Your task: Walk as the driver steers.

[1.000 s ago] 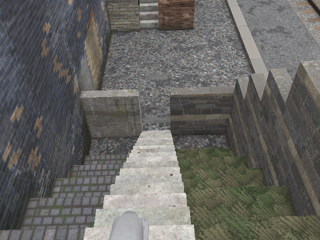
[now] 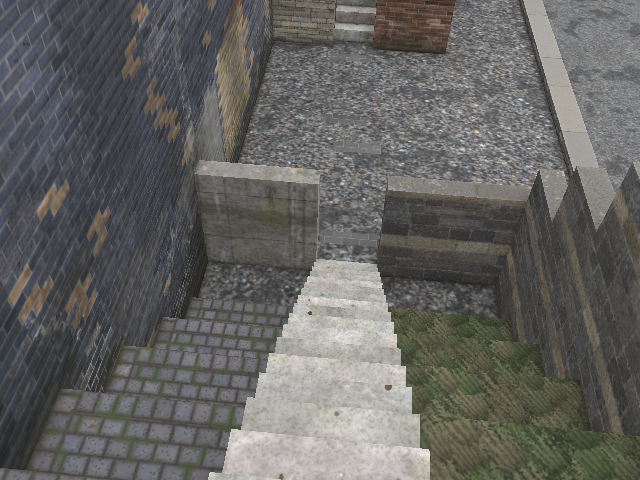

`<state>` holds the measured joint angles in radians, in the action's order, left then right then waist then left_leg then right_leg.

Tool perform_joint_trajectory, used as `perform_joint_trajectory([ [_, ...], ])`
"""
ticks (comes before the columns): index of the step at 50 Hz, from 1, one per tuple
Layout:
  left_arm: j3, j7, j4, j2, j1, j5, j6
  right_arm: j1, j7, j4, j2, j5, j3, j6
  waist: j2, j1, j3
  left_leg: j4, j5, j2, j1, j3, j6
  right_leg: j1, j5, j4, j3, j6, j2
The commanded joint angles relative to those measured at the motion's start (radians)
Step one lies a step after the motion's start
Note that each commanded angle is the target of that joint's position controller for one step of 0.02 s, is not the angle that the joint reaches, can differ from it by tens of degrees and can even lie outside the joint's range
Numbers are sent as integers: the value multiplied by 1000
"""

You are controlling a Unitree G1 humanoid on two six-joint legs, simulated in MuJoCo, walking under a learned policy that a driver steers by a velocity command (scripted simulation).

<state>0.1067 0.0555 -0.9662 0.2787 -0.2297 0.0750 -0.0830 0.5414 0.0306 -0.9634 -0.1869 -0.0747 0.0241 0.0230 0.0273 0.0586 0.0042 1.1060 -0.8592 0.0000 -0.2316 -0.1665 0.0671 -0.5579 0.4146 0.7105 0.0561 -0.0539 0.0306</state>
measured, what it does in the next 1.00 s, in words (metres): goes down, turning right: right foot 0.20 m lower, then left foot 0.21 m lower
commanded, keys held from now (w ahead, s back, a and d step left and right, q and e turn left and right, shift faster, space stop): w+e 0.28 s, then w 0.44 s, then no key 0.28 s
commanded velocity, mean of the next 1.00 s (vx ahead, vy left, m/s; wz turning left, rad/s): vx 0.44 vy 0.00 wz -0.27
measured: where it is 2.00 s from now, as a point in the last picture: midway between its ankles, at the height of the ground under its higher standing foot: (356, 471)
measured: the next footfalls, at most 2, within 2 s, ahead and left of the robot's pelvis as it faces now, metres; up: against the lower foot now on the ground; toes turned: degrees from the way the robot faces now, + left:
right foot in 0.12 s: +0.14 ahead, -0.12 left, -0.20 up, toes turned -6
left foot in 0.64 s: +0.40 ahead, +0.08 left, -0.41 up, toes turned -17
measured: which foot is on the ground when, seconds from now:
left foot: down 0.00-0.10, up 0.12-0.62, down 0.64-1.00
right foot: up 0.00-0.10, down 0.12-0.64, up 0.66-1.00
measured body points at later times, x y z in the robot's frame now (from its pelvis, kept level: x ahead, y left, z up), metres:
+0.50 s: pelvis +0.21 -0.03 -0.19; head +0.19 -0.04 +0.26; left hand +0.07 +0.17 -0.33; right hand +0.31 -0.27 -0.31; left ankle +0.46 +0.10 -0.85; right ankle +0.10 -0.12 -0.85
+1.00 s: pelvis +0.41 -0.03 -0.35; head +0.40 -0.01 +0.10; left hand +0.59 +0.20 -0.49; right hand +0.21 -0.17 -0.49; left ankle +0.36 +0.09 -1.05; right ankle +0.48 -0.22 -1.01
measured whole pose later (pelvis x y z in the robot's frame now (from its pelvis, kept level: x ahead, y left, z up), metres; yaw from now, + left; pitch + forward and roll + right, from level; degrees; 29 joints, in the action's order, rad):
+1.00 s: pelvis +0.41 -0.03 -0.35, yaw -16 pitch -1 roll +0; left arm 0.07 -0.03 -0.94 0.28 -0.19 0.09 -0.07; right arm 0.57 -0.02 -1.11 -0.12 -0.05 0.01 0.00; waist 0.05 0.10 -0.01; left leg 0.77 -0.54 0.04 -0.19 0.00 0.04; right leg -0.67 -0.02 0.98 0.13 -0.04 0.00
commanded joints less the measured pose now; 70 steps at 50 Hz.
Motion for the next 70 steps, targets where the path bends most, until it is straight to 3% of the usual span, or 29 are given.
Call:
perform_joint_trajectory([
  [1, 21, 24, 53, 26, 23, -24, 6, -19, 23, 43, -133, -4, 7, -11, -161, 22, 153, -160, 703, -222, -235, 157, 8, 146, -74, -42, -59, -37, 13],
  [4, 32, 38, 83, 24, -57, -11, 43, -86, 78, 14, -139, -15, -8, -29, -141, -9, 226, 13, 922, -340, -149, 291, 98, 111, -295, -353, 4, -144, -170],
  [6, 35, 43, 15, 54, -262, -32, 96, -105, 77, 28, -142, -83, -20, -11, 12, -91, 78, 471, 969, -216, -253, 78, 102, 529, -53, -407, -120, -124, -53],
  [8, -1, 53, -41, 103, -456, -7, 72, -159, 65, 101, -214, -77, 17, 0, 397, -179, -126, 1216, -107, 34, -931, -17, -26, 1044, 795, 6, 133, -213, -223],
  [9, -11, 26, -10, 92, -491, -3, 43, -308, 43, 181, -260, -65, 21, -14, 332, -253, -177, 1122, -86, 10, -1002, 28, -46, 1030, 642, -29, 160, -245, -242],
  [11, 16, -19, 78, 221, -313, -67, 17, -377, 8, 283, -180, -27, -3, -64, 55, -121, -160, 759, 178, -70, -920, 177, -23, 690, -511, -273, 485, -352, -384],
  [12, -74, -9, -47, 35, -347, -301, 138, -305, -65, 266, 37, 282, -91, -9, -26, -137, -72, 654, 361, -186, -1014, 414, -64, 539, -900, -278, 572, -324, -471],
  [13, -101, -34, -55, -87, -310, -240, 190, -258, -72, 240, 103, 306, -95, 16, -76, -111, 125, 363, 607, -195, -1083, 385, -74, 401, -935, -247, 485, -242, -341],
  [15, -102, -42, -123, -68, -460, -157, 246, -158, -121, 138, 38, 224, -63, 22, 86, -133, 140, 210, 934, -123, -712, 181, -99, -19, -1057, -282, 283, -230, -155],
  [17, -88, -41, -97, 45, -293, -189, 249, -178, -167, 145, -35, 202, -68, 31, 26, -56, 63, 419, 973, -91, -502, 131, -103, -265, -997, -172, 279, -237, -107],
  [19, -124, -94, -146, -44, -446, -194, 273, -387, -158, 200, -75, 251, -62, 34, 5, -186, 57, 127, 1163, -123, -829, 244, -103, 111, -921, 7, 360, -252, -120],
  [21, -152, -128, -148, -119, -508, -166, 282, -452, -135, 197, -53, 225, -75, 39, -30, -244, 66, -233, 1397, -127, -887, 273, -111, 211, -970, 119, 406, -261, -141],
  [22, -114, -70, -81, -52, -291, 11, 198, -591, -65, 266, -191, -79, 38, -15, -110, -118, 21, -408, 1207, -28, -408, 294, -100, 1, -568, -32, 521, -245, -54],
  [23, -90, -62, -63, 61, -211, 9, 146, -461, -50, 208, -203, -111, 45, -30, 62, -77, -39, -433, 1257, 5, -163, 271, -117, -67, -560, -14, 415, -220, -72],
  [30, -108, -152, -35, -36, -188, 3, 63, -19, -85, -16, -145, -17, 126, -62, 109, -4, 54, -639, 1161, -130, 73, 268, 55, 41, -431, 525, 318, -172, -30],
  [32, -133, -174, -11, -79, -304, 63, 98, 35, -118, -66, -96, -14, 94, -13, -209, -16, 118, -991, 1402, -203, 197, 306, 78, -65, -681, 1146, 93, -130, 136],
  [34, -69, -146, 15, -13, -414, 81, 97, 167, -172, -173, -66, -77, 24, -31, -482, -83, 62, -310, 2374, -272, 486, 321, 16, -638, -1365, 1613, -73, -45, 173],
  [37, -70, -84, 102, 2, -238, 48, 49, 120, -161, -214, -250, -1, 74, -59, -235, -84, -16, -546, 1229, -334, 203, 599, 204, -611, -1076, 1346, -51, 3, 8],
  [39, -45, -86, 90, 79, -144, 40, -8, -80, -140, -151, -154, 35, 20, -33, -127, -119, 130, -662, 939, -335, -156, 653, 219, -455, -879, 982, 101, 21, -10],
  [44, -42, -122, 27, 24, -152, -5, -11, -139, -85, -108, -140, 13, 16, -9, -143, -124, 35, -683, 1152, -238, -156, 496, 103, -40, -479, 514, 76, 22, -12],
  [45, -19, -126, 50, 96, -38, 28, -4, -91, -73, -108, -106, 8, 8, -3, -174, -71, 75, -552, 1144, -179, 70, 472, 108, -287, -450, 431, 100, 19, 6],
  [51, -40, -54, 98, 26, 204, 26, 60, 134, -13, -105, -86, 28, 14, -20, -144, 80, 95, -410, 1046, -194, 263, 537, 139, -428, -416, 153, 67, 13, -78],
  [60, 37, 10, 37, 62, 56, -29, 28, 12, 64, -73, -62, 7, -21, -48, -132, 125, 125, -118, 698, -115, -46, 421, 156, 143, -36, -556, 80, -44, -163],
  [64, 19, 5, -112, 88, -366, -9, 83, 59, 47, -129, -54, -29, -20, -43, 200, -23, -118, 865, 28, 115, -516, 125, 77, 818, 734, -202, 17, 19, -265],
  [65, 2, 5, -109, 159, -413, -101, 96, 124, 30, -78, -152, 141, 26, -13, 385, -59, -237, 1066, -206, 92, -777, 130, 9, 1110, 697, 83, 36, -10, -309],
  [66, 10, 12, -98, 164, -415, -85, 92, 41, 32, -56, -160, 145, 31, 0, 357, -123, -272, 1125, -84, 86, -881, 172, 5, 1045, 539, 59, 92, -37, -349],
  [67, -12, 40, -129, 234, -569, -246, 120, 51, -83, 30, -121, 190, 3, 31, 296, -243, -482, 1000, 124, 82, -988, 433, -24, 1248, -594, -188, 429, -121, -468],
  [68, -32, 35, -125, 210, -460, -259, 128, -94, -101, 37, -128, 98, 12, 72, 94, -224, -24, 1027, 358, 27, -1089, 416, -14, 841, -1015, -355, 456, -50, -438],
  [70, -83, 27, -132, 62, -335, -218, 183, -31, -92, 0, -115, 119, 19, 123, 69, -96, 214, 876, 659, -4, -1124, 484, 44, 402, -1098, -399, 419, -69, -394],
])
Keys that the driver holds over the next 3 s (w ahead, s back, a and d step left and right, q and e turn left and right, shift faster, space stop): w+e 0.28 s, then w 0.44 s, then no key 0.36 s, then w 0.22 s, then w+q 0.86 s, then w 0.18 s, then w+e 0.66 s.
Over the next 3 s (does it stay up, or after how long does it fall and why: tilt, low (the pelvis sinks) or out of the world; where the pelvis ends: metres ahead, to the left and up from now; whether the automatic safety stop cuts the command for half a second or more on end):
stays up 1.59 -0.12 -1.39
